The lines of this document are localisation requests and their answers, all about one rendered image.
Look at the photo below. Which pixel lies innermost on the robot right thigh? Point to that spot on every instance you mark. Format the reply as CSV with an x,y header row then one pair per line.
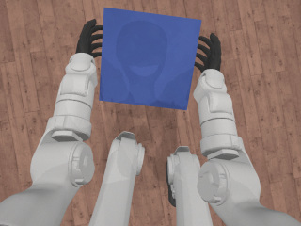
x,y
191,209

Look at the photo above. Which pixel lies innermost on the robot right hand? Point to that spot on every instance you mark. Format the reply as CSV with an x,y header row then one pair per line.
x,y
213,59

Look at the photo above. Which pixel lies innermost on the carton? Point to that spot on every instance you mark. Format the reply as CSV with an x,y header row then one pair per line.
x,y
147,58

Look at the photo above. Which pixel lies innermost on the left robot upper arm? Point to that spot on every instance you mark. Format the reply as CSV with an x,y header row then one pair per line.
x,y
58,170

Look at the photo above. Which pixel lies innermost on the right robot upper arm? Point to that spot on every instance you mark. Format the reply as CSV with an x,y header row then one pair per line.
x,y
233,190

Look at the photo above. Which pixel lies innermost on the right robot shin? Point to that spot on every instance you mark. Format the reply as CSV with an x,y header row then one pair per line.
x,y
195,160

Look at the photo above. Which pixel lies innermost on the robot left hand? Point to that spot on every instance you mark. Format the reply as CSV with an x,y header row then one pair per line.
x,y
85,45

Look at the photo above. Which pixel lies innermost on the robot right forearm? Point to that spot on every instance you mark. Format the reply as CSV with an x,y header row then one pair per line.
x,y
216,119

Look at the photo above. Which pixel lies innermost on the robot left forearm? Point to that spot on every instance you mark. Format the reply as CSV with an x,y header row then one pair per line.
x,y
74,103

